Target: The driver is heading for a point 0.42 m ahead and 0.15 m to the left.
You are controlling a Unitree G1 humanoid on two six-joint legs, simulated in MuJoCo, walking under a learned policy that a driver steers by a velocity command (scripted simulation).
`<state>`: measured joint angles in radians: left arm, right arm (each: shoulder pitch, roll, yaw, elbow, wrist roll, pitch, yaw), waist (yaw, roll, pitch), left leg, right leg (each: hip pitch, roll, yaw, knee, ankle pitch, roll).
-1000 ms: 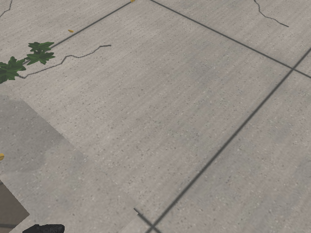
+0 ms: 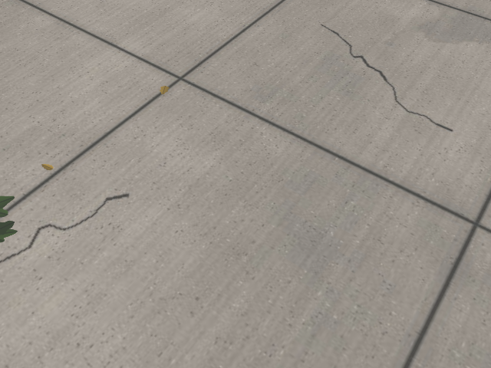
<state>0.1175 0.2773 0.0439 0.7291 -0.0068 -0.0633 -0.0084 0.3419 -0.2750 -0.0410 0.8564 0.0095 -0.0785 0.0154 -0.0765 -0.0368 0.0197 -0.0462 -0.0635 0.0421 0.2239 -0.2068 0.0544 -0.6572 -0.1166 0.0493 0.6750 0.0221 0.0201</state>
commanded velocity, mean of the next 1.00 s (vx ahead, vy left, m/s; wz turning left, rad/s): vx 0.35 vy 0.00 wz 0.30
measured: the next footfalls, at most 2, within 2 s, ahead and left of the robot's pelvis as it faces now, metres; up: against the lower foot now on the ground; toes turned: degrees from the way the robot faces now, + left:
right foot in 0.16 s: +0.27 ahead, -0.15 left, +0.00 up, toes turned +3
left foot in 0.66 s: +0.48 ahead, +0.16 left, +0.00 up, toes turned +21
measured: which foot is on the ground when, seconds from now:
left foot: down 0.00-0.16, up 0.18-0.64, down 0.66-1.00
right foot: up 0.00-0.14, down 0.16-0.66, up 0.68-1.00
